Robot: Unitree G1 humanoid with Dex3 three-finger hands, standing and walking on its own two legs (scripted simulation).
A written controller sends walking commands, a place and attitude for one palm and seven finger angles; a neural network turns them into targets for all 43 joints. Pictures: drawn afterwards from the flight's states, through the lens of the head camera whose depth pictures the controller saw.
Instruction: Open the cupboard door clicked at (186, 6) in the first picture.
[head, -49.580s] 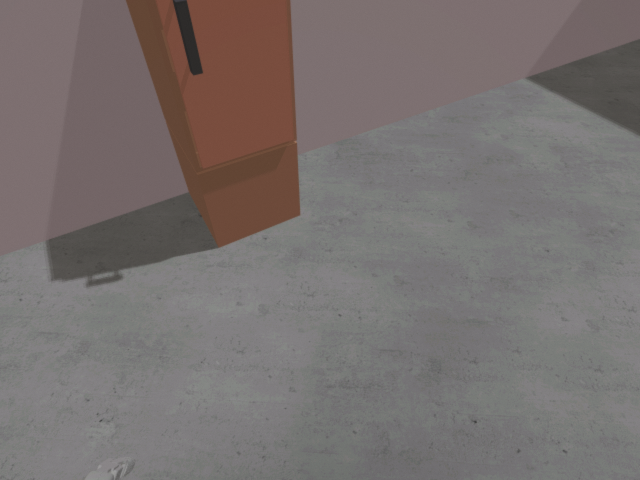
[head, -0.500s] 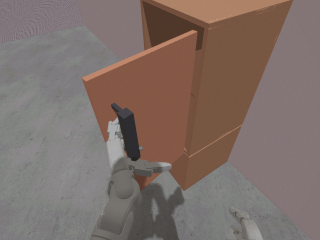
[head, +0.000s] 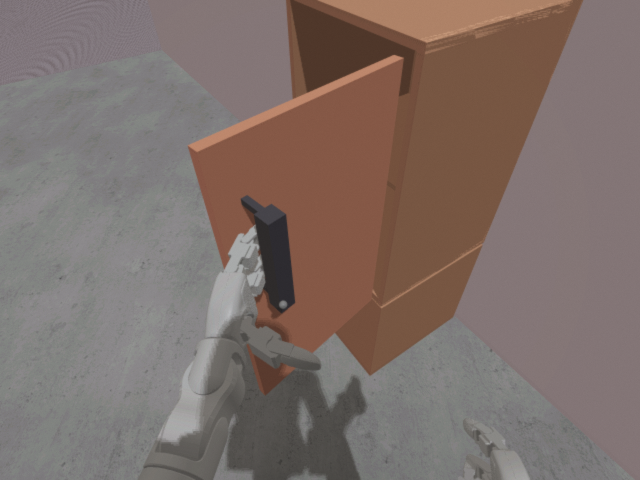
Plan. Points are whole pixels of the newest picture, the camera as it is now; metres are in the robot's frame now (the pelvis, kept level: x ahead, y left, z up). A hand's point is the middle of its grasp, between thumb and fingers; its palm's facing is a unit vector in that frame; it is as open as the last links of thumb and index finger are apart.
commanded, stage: slide the hand sideways off the handle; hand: left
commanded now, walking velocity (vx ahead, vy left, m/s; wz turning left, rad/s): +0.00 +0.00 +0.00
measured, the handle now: (266, 255) +0.38 +0.10 +0.10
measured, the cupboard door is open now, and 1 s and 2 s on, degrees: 100 100 100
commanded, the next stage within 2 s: draw the hand back to the body in 0.82 s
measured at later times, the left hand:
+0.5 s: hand (251, 345) +0.25 +0.10 +0.09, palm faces -0.01 -1.00 -0.01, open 16.3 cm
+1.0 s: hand (225, 368) +0.22 +0.12 +0.09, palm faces +0.00 -1.00 -0.04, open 16.3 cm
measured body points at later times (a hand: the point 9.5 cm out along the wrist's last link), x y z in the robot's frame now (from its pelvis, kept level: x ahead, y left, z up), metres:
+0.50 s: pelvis +0.02 -0.01 +0.00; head +0.01 -0.03 +0.45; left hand +0.24 +0.15 +0.10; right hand +0.21 -0.22 -0.07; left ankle +0.03 +0.09 -0.72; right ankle +0.00 -0.10 -0.72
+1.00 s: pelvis +0.02 -0.03 -0.01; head +0.03 -0.05 +0.44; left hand +0.21 +0.17 +0.10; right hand +0.21 -0.26 -0.08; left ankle +0.03 +0.09 -0.72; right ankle +0.00 -0.10 -0.72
